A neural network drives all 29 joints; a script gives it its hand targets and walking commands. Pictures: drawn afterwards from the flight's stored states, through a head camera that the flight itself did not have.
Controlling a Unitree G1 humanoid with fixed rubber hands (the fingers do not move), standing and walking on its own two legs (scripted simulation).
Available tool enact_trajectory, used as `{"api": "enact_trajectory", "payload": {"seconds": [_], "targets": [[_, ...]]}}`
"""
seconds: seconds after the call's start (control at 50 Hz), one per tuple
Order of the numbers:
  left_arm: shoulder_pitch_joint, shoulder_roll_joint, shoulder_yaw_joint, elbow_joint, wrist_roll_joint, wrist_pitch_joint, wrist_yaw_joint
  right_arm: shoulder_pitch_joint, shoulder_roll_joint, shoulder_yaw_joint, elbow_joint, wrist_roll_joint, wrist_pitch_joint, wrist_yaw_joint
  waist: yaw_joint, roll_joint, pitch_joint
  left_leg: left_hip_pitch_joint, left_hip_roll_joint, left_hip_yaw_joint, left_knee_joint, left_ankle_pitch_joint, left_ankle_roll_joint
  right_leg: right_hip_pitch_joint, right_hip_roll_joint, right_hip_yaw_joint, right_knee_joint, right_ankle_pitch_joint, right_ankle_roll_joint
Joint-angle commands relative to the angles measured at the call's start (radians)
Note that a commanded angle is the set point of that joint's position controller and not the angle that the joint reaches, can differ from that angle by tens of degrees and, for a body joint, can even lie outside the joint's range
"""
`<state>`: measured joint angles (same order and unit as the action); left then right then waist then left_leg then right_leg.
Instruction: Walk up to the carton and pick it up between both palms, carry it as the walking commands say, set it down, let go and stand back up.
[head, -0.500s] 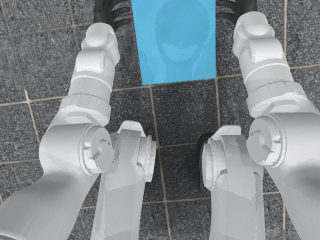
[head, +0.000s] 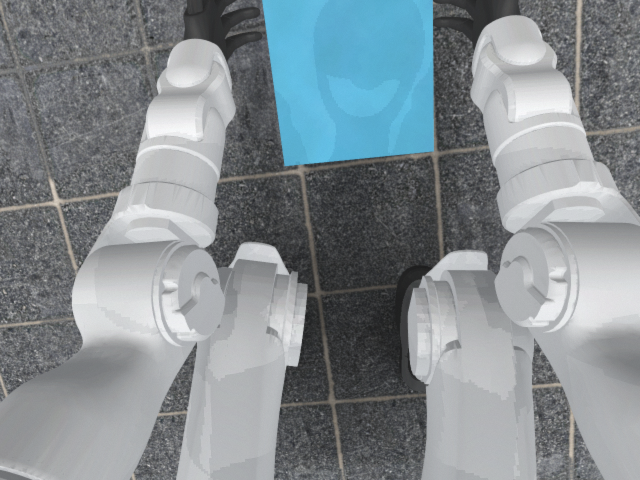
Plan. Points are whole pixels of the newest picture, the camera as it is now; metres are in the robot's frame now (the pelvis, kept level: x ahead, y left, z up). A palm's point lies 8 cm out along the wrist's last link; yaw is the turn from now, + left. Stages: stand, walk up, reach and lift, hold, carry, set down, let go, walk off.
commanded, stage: set down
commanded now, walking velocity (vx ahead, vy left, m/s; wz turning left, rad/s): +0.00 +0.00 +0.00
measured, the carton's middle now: (348, 52) +0.53 +0.00 -0.28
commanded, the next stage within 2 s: none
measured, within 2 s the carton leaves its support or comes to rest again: rests again in 0.68 s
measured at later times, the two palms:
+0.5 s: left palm (209, 41) +0.52 +0.13 -0.19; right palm (491, 20) +0.54 -0.14 -0.19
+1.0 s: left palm (191, 67) +0.50 +0.16 -0.20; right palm (528, 43) +0.52 -0.18 -0.20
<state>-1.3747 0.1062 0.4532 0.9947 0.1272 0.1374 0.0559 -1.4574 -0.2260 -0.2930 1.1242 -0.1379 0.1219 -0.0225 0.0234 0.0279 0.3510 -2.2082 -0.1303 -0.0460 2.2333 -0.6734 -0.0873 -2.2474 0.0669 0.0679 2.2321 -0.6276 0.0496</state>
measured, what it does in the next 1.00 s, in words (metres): stands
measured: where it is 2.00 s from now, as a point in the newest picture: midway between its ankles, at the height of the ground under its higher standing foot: (341, 346)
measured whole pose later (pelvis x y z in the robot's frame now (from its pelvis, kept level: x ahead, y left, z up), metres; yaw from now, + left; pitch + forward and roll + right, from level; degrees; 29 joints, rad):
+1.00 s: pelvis -0.01 +0.00 -0.01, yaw +0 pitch +34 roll +2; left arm -1.42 0.26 0.20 1.19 -0.13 0.01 0.10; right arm -1.49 -0.39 -0.04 1.27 0.16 0.01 -0.06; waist 0.02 0.01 0.44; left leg -2.20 -0.08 -0.03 2.24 -0.63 -0.07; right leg -2.25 0.04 0.05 2.24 -0.58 0.03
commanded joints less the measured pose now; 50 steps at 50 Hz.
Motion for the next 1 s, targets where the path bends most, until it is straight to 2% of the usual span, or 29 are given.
{"api": "enact_trajectory", "payload": {"seconds": [0.0, 0.22, 0.4, 0.54, 0.64, 0.72, 0.78, 0.9, 0.98], "targets": [[-0.361, -0.723, -0.266, 0.013, -0.027, -0.007, -0.199, -0.283, 0.690, 0.193, 0.012, 0.022, -0.007, 0.187, -0.042, -0.027, -0.739, 0.238, -0.047, 0.105, -0.162, 0.371, 0.043, 0.362, 0.069, -0.078, -0.167, 0.383, -0.061], [-0.324, -0.694, -0.254, 0.021, -0.018, -0.014, -0.200, -0.252, 0.654, 0.179, 0.019, 0.010, -0.013, 0.187, -0.047, -0.026, -0.731, 0.242, -0.047, 0.103, -0.156, 0.380, 0.045, 0.366, 0.064, -0.076, -0.163, 0.401, -0.062], [-0.296, -0.614, -0.230, 0.022, -0.013, -0.029, -0.182, -0.236, 0.571, 0.161, 0.017, 0.004, -0.030, 0.166, -0.048, -0.027, -0.759, 0.266, -0.044, 0.100, -0.153, 0.393, 0.041, 0.385, 0.058, -0.077, -0.156, 0.416, -0.057], [-0.264, -0.472, -0.181, 0.032, -0.007, -0.050, -0.144, -0.226, 0.422, 0.123, 0.027, -0.002, -0.052, 0.122, -0.045, -0.033, -0.785, 0.290, -0.036, 0.103, -0.152, 0.394, 0.031, 0.409, 0.051, -0.081, -0.151, 0.411, -0.048], [-0.208, -0.261, -0.121, 0.042, -0.008, -0.072, -0.088, -0.203, 0.193, 0.075, 0.038, 0.003, -0.075, 0.064, -0.038, -0.041, -0.805, 0.307, -0.022, 0.111, -0.154, 0.397, 0.015, 0.432, 0.040, -0.085, -0.151, 0.404, -0.038], [-0.136, 0.043, -0.092, 0.040, -0.056, -0.111, 0.002, -0.163, -0.098, 0.090, 0.031, 0.071, -0.113, -0.013, -0.020, -0.039, -0.861, 0.336, -0.002, 0.111, -0.155, 0.441, 0.005, 0.459, 0.023, -0.086, -0.148, 0.432, -0.031], [-0.149, 0.142, -0.135, 0.055, -0.125, -0.135, 0.041, -0.198, -0.189, 0.144, 0.021, 0.151, -0.132, -0.050, -0.014, -0.044, -0.916, 0.347, 0.016, 0.099, -0.149, 0.476, 0.005, 0.479, 0.008, -0.074, -0.143, 0.467, -0.027], [-0.256, 0.197, -0.240, 0.094, -0.246, -0.153, 0.044, -0.314, -0.203, 0.259, 0.028, 0.292, -0.137, -0.042, 0.011, -0.061, -0.916, 0.326, 0.053, 0.093, -0.150, 0.413, 0.021, 0.477, -0.020, -0.048, -0.141, 0.411, -0.028], [-0.308, 0.217, -0.283, 0.100, -0.278, -0.147, 0.041, -0.351, -0.216, 0.271, 0.051, 0.320, -0.126, -0.036, 0.014, -0.062, -0.923, 0.336, 0.070, 0.092, -0.156, 0.359, 0.021, 0.496, -0.032, -0.040, -0.144, 0.359, -0.031]]}}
